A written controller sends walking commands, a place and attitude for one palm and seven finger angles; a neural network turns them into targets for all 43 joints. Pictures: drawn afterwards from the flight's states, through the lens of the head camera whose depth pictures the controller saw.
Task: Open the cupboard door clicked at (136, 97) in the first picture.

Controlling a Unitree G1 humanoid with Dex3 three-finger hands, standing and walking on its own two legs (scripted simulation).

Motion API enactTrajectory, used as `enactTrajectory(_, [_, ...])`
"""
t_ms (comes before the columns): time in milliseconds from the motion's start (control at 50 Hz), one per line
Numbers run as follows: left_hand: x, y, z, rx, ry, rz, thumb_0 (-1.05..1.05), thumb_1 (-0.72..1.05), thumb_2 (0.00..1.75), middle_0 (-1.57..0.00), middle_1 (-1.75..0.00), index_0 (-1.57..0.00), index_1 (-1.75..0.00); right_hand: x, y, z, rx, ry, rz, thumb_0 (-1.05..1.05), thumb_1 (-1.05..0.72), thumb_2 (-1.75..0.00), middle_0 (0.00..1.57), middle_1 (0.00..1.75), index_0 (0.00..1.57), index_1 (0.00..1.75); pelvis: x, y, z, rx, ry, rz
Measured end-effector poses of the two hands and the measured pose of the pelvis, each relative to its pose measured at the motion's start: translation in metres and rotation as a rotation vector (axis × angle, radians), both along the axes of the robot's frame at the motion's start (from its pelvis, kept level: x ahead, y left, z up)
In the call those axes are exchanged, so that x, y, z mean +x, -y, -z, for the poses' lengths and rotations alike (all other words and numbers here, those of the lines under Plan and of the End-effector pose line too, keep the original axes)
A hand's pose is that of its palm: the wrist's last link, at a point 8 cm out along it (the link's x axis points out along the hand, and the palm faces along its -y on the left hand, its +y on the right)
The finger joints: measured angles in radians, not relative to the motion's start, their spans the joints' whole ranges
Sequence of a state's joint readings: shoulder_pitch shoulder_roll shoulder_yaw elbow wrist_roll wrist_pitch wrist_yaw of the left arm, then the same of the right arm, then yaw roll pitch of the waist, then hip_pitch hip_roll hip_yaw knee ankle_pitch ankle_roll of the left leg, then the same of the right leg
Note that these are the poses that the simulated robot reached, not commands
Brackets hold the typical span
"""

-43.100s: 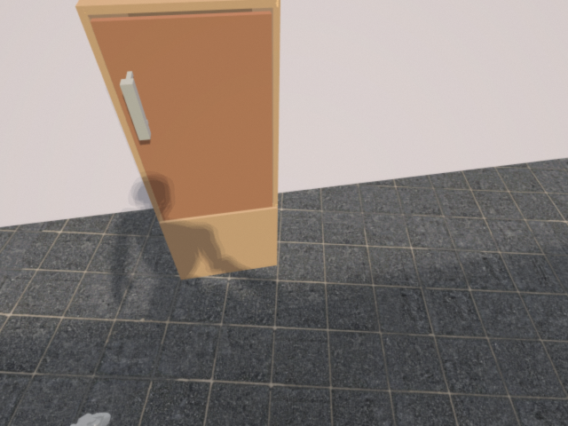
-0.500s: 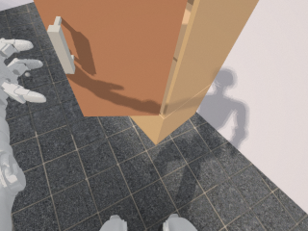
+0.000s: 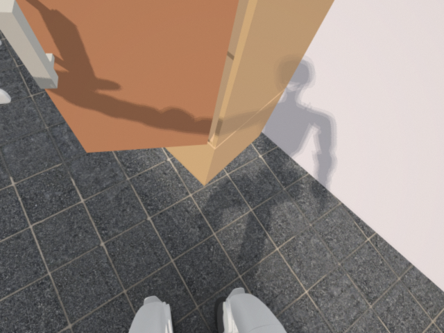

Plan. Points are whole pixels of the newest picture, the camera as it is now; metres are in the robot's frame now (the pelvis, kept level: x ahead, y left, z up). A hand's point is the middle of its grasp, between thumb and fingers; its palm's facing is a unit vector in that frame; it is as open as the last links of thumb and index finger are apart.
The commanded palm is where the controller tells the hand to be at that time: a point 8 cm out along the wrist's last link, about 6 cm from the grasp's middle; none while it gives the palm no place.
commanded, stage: move the hooked fingers beside the handle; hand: left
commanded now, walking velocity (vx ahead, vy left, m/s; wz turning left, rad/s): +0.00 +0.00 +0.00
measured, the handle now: (31, 39) +0.57 +0.24 +0.10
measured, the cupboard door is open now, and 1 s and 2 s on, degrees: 53 53 53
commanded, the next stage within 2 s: slide the fingers in behind the handle in 0.64 s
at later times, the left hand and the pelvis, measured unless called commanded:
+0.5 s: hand out of the picture +0.52 +0.29 +0.11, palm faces +0.04 -1.00 +0.00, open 14.0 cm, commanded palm +0.50 +0.33 +0.10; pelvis +0.01 +0.01 +0.00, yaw +1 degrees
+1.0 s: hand out of the picture +0.50 +0.27 +0.11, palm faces +0.04 -1.00 -0.01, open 14.0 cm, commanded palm +0.49 +0.31 +0.10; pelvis +0.00 +0.00 +0.00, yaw +1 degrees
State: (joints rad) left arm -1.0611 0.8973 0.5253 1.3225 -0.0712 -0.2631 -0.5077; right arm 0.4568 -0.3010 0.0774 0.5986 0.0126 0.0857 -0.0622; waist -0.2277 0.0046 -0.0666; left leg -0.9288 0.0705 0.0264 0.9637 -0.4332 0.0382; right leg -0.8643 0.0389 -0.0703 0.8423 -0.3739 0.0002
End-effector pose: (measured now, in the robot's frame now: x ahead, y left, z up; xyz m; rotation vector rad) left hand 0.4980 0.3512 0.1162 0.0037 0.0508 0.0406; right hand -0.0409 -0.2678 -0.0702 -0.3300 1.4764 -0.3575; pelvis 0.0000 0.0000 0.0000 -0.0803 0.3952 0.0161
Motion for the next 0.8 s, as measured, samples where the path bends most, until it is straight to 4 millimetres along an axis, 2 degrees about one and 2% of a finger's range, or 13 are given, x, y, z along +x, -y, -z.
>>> enactTrajectory(120, [-0.001, 0.0, 0.008, -0.007, -0.012, 0.0, -0.01, -0.5, 0.3, -0.3, -1.2, -0.3, -1.2, 0.004, -0.009, 0.001, 0.027, -0.004, 0.01, 0.01, -0.91, -0.9, 0.21, 0.3, 0.21, 0.3, 0.006, -0.003, -0.002, -0.001, 0.001, 0.005])
enactTrajectory(280, [-0.002, -0.004, 0.009, 0.003, -0.007, -0.018, -0.02, -0.5, 0.3, -0.3, -1.2, -0.3, -1.2, 0.023, -0.011, 0.003, 0.03, 0.03, -0.014, 0.01, -0.91, -0.9, 0.21, 0.3, 0.21, 0.3, 0.01, -0.005, -0.002, -0.006, 0.006, -0.004])
enactTrajectory(480, [-0.001, 0.005, 0.009, 0.002, -0.006, 0.004, -0.01, -0.5, 0.3, -0.3, -1.2, -0.3, -1.2, 0.041, -0.009, 0.005, 0.029, 0.058, -0.046, 0.01, -0.91, -0.9, 0.21, 0.3, 0.21, 0.3, 0.01, -0.007, -0.002, -0.005, 0.011, -0.014])
enactTrajectory(600, [-0.002, 0.009, 0.01, 0.001, -0.001, -0.012, -0.01, -0.5, 0.3, -0.3, -1.2, -0.3, -1.2, 0.04, -0.008, 0.006, 0.03, 0.076, -0.04, 0.01, -0.91, -0.9, 0.21, 0.3, 0.21, 0.3, 0.009, -0.005, -0.002, -0.003, 0.017, -0.009])
enactTrajectory(800, [-0.013, 0.01, 0.002, 0.017, 0.004, -0.015, -0.02, -0.5, 0.3, -0.3, -1.2, -0.3, -1.2, 0.028, -0.004, 0.007, 0.044, 0.057, -0.025, 0.01, -0.91, -0.9, 0.21, 0.3, 0.21, 0.3, 0.006, 0.0, -0.004, 0.002, 0.035, -0.011])
